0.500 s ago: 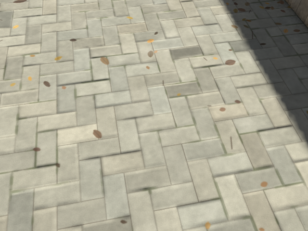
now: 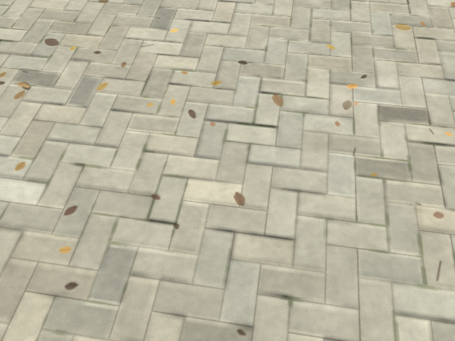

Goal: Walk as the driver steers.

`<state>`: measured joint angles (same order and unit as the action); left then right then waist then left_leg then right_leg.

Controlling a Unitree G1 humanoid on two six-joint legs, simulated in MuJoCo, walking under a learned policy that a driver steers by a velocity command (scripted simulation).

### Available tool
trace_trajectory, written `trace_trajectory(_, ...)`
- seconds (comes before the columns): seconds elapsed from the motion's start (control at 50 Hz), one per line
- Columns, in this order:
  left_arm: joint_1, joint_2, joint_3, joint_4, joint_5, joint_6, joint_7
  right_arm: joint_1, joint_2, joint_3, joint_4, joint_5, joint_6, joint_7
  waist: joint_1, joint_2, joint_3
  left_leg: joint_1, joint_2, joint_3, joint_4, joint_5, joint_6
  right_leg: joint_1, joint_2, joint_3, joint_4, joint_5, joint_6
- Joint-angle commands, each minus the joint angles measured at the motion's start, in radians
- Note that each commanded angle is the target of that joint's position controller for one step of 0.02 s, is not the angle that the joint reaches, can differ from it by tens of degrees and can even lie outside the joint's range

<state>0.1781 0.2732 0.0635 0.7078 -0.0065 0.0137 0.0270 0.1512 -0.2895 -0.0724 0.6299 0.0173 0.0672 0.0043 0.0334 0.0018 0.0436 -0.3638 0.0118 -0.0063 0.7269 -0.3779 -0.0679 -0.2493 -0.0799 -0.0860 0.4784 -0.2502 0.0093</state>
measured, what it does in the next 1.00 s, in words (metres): steps on the spot: left foot, then right foot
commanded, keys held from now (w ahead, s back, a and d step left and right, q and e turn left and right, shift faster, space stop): no key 0.56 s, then w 0.44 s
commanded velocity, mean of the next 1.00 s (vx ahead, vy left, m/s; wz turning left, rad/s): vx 0.12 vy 0.00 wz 0.08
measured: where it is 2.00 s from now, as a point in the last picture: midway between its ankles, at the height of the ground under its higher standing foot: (245, 271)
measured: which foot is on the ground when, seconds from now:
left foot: up 0.00-0.02, down 0.04-1.00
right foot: down 0.00-0.04, up 0.06-0.34, down 0.36-0.80, up 0.82-1.00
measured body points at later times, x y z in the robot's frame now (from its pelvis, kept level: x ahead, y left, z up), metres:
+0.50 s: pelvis +0.00 +0.02 +0.00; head +0.00 +0.01 +0.45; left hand +0.08 +0.29 -0.12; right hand +0.15 -0.22 -0.12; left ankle -0.01 +0.13 -0.74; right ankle +0.00 -0.12 -0.74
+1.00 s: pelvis +0.09 +0.03 +0.00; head +0.11 +0.05 +0.45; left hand +0.24 +0.30 -0.11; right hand +0.07 -0.23 -0.13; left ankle +0.00 +0.13 -0.74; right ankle +0.13 -0.11 -0.67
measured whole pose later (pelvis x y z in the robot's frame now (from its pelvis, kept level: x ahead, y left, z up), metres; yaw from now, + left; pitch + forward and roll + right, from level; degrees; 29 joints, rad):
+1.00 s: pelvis +0.09 +0.03 +0.00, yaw +3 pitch +1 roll +0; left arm 0.17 0.28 0.05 0.81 -0.03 -0.09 -0.02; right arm 0.44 -0.22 -0.04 0.96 0.01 -0.08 0.01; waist -0.06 -0.03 0.00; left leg -0.02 -0.02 0.00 0.29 -0.29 0.04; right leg -0.57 -0.06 -0.02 1.01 -0.26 -0.04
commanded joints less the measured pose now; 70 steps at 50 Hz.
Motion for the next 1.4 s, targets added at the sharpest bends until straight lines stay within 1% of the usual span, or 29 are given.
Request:
trace_trajectory(0.02,-0.014,0.179,0.046,-0.035,-0.027,-0.011,-0.004,0.06,-0.077,-0.025,-0.045,-0.005,-0.015,0.004,-0.043,-0.175,-0.119,0.142,-0.046,0.064,-0.342,0.211,0.066,0.107,-0.182,0.152,-0.022,0.433,-0.177)
trace_trajectory(0.04,0.04,0.144,0.033,-0.009,-0.019,-0.018,-0.008,0.073,-0.107,-0.029,-0.044,-0.008,-0.016,-0.001,-0.039,-0.112,-0.143,0.289,-0.002,-0.011,-0.403,0.355,0.095,0.018,-0.147,0.113,0.032,0.317,-0.104)
trace_trajectory(0.06,0.059,0.065,0.003,-0.03,0.038,-0.029,-0.019,0.094,-0.192,-0.042,-0.06,-0.019,-0.015,-0.016,-0.006,0.154,-0.213,0.472,0.231,-0.279,-0.351,0.735,0.165,-0.164,-0.055,0.021,0.241,-0.064,-0.001)
trace_trajectory(0.08,-0.009,0.072,0.004,-0.058,0.036,-0.028,-0.012,0.057,-0.174,-0.03,-0.061,-0.045,-0.028,-0.01,-0.035,0.26,-0.187,0.352,0.367,-0.382,-0.354,0.78,0.351,-0.266,0.014,0.053,0.343,-0.385,0.049)
trace_trajectory(0.1,-0.04,0.142,0.023,-0.052,0.018,-0.021,-0.004,0.047,-0.134,-0.019,-0.06,-0.054,-0.047,-0.003,-0.067,0.179,-0.164,0.29,0.337,-0.354,-0.381,0.69,0.386,-0.255,-0.001,0.104,0.458,-0.399,0.065)
trace_trajectory(0.16,0.002,0.149,0.038,-0.004,0.013,0.005,0.009,-0.051,-0.117,-0.01,-0.035,-0.03,-0.073,-0.004,-0.025,0.159,-0.096,0.223,0.224,-0.226,-0.389,0.581,0.292,-0.253,-0.005,0.132,0.506,-0.255,0.083)
trace_trajectory(0.34,0.048,0.075,0.004,0.039,0.01,-0.007,-0.003,-0.069,-0.063,0.015,0.042,-0.018,-0.061,-0.011,-0.002,0.116,-0.102,0.162,0.165,-0.197,-0.346,0.405,0.254,0.055,0.031,0.086,-0.042,0.061,0.056)
trace_trajectory(0.38,0.055,0.156,0.012,0.035,0.03,-0.012,0.0,-0.004,-0.042,0.023,0.069,-0.036,-0.076,-0.005,-0.041,-0.007,-0.101,0.088,0.081,-0.152,-0.313,0.208,0.157,0.176,-0.057,0.186,-0.074,0.359,0.011)
trace_trajectory(0.4,0.03,0.19,0.025,0.058,0.016,-0.013,-0.003,0.027,-0.041,0.018,0.077,-0.038,-0.079,-0.002,-0.087,-0.122,-0.084,0.115,0.018,-0.085,-0.335,0.14,0.12,0.095,-0.048,0.165,-0.034,0.22,-0.03)
trace_trajectory(0.44,0.013,0.109,0.006,0.059,0.022,-0.023,-0.011,-0.052,-0.07,0.011,0.085,-0.034,-0.071,-0.01,-0.034,-0.079,-0.049,0.166,0.006,-0.063,-0.293,0.138,0.095,0.002,-0.019,0.16,-0.077,0.046,-0.028)
trace_trajectory(0.56,0.03,0.088,-0.006,0.097,0.019,-0.043,-0.001,-0.023,-0.044,0.011,0.142,-0.028,-0.055,-0.025,-0.028,-0.035,-0.035,0.154,0.014,-0.071,-0.296,0.205,0.099,0.02,0.007,0.135,-0.065,0.065,-0.004)
trace_trajectory(0.62,0.06,0.113,0.003,0.114,0.004,-0.033,0.01,0.013,-0.061,-0.001,0.176,-0.013,-0.056,-0.03,-0.023,-0.032,0.0,0.069,-0.028,-0.034,-0.26,-0.195,0.118,-0.019,0.024,0.142,-0.069,-0.349,-0.053)
trace_trajectory(0.74,0.123,0.167,0.022,0.126,-0.018,-0.069,0.005,0.006,-0.016,0.002,0.179,0.01,-0.138,-0.006,-0.02,-0.176,0.082,-0.054,-0.022,0.037,-0.052,-0.058,0.139,-0.011,-0.221,0.51,-0.274,-0.545,-0.222)
trace_trajectory(0.8,-0.039,0.106,0.003,0.071,-0.023,-0.067,-0.007,0.209,-0.058,-0.017,0.27,0.014,-0.154,0.002,-0.135,-0.098,0.066,0.287,0.006,-0.035,-0.298,-0.002,0.185,-0.208,-0.072,0.275,-0.109,-0.31,-0.118)
trace_trajectory(0.82,-0.08,0.043,-0.013,0.039,-0.018,-0.081,-0.009,0.318,-0.131,-0.039,0.309,0.01,-0.158,-0.001,-0.154,0.118,0.04,0.422,0.142,-0.307,-0.419,-0.119,0.249,-0.347,0.06,0.09,0.192,-0.162,-0.039)
trace_trajectory(0.84,-0.098,0.063,-0.01,0.003,-0.021,-0.104,-0.004,0.383,-0.205,-0.054,0.308,0.002,-0.166,0.011,-0.182,0.283,0.022,0.534,0.327,-0.642,-0.538,-0.047,0.365,-0.519,0.114,0.083,0.445,-0.243,-0.015)
trace_trajectory(0.86,-0.077,0.105,0.005,0.011,-0.034,-0.116,-0.008,0.35,-0.14,-0.031,0.299,-0.015,-0.175,0.012,-0.146,0.178,0.031,0.561,0.359,-0.655,-0.52,0.037,0.388,-0.618,0.072,0.156,0.62,-0.304,-0.031)
trace_trajectory(0.9,-0.04,0.086,0.001,0.032,-0.038,-0.127,-0.026,0.298,-0.095,-0.014,0.279,-0.013,-0.181,0.012,-0.103,0.081,0.022,0.588,0.314,-0.489,-0.512,0.11,0.333,-0.691,0.007,0.165,0.687,-0.157,-0.074)
trace_trajectory(0.96,-0.093,0.055,-0.003,0.019,-0.018,-0.124,-0.054,0.295,-0.041,0.011,0.285,-0.012,-0.156,0.007,-0.094,0.089,0.031,0.514,0.231,-0.269,-0.553,0.366,0.269,-0.621,-0.032,0.108,0.552,-0.008,-0.059)
trace_trajectory(1.04,-0.231,-0.007,-0.032,-0.033,-0.013,-0.116,-0.074,0.295,-0.096,0.009,0.282,-0.011,-0.142,-0.02,-0.116,0.079,0.062,0.327,0.164,-0.114,-0.606,0.395,0.252,-0.421,0.02,0.034,0.231,0.184,-0.007)
trace_trajectory(1.12,-0.281,0.052,-0.022,-0.062,-0.025,-0.109,-0.075,0.321,-0.13,-0.002,0.303,0.006,-0.15,-0.022,-0.1,0.112,0.093,0.326,0.22,-0.101,-0.632,0.39,0.238,-0.307,0.041,0.056,0.086,0.268,-0.033)
trace_trajectory(1.18,-0.191,0.111,0.003,-0.046,-0.018,-0.109,-0.071,0.293,-0.149,-0.013,0.302,0.001,-0.14,-0.02,-0.022,0.121,0.011,0.418,0.237,-0.062,-0.473,0.758,0.199,-0.17,0.078,0.042,0.065,0.215,-0.09)
trace_trajectory(1.22,0.112,0.174,0.043,0.043,-0.02,-0.099,-0.054,0.281,-0.131,-0.005,0.29,-0.013,-0.125,-0.022,0.122,0.101,-0.175,0.271,0.164,-0.006,-0.093,0.859,0.148,0.245,0.079,0.052,0.089,0.183,-0.146)
trace_trajectory(1.24,0.243,0.272,0.063,0.068,0.008,-0.094,-0.047,0.381,-0.022,0.025,0.263,-0.025,-0.133,-0.016,0.1,-0.128,-0.34,-0.077,0.041,0.028,0.314,0.446,0.096,0.621,-0.185,0.443,0.061,0.017,-0.27)
trace_trajectory(1.26,0.264,0.244,0.049,0.082,0.004,-0.095,-0.058,0.431,0.032,0.044,0.28,-0.008,-0.157,-0.009,0.075,-0.281,-0.454,-0.234,-0.075,-0.105,0.527,-0.19,0.087,0.678,-0.313,0.862,-0.175,-0.236,-0.342)
trace_trajectory(1.28,0.181,0.171,0.027,0.078,-0.005,-0.101,-0.06,0.31,-0.085,0.011,0.254,0.025,-0.173,-0.003,0.072,-0.196,-0.268,-0.342,-0.01,-0.131,0.62,-0.151,0.105,0.535,-0.276,0.797,-0.234,-0.318,-0.284)
trace_trajectory(1.3,0.091,0.142,0.018,0.066,-0.009,-0.105,-0.061,0.219,-0.116,0.003,0.225,0.035,-0.181,-0.005,0.045,-0.126,-0.135,-0.362,0.042,-0.094,0.6,-0.047,0.123,0.37,-0.248,0.649,-0.251,-0.242,-0.252)
trace_trajectory(1.32,0.027,0.122,0.012,0.059,-0.001,-0.11,-0.063,0.183,-0.108,0.002,0.22,0.021,-0.183,-0.012,0.012,-0.054,-0.079,-0.316,0.087,-0.079,0.549,0.041,0.124,0.228,-0.209,0.53,-0.271,-0.108,-0.237)
trace_trajectory(1.4,-0.014,0.083,0.003,0.081,0.012,-0.134,-0.069,0.226,-0.047,0.001,0.234,0.0,-0.142,-0.019,-0.07,-0.08,-0.05,-0.183,0.148,-0.075,0.426,0.15,0.106,0.024,-0.124,0.318,-0.359,0.084,-0.242)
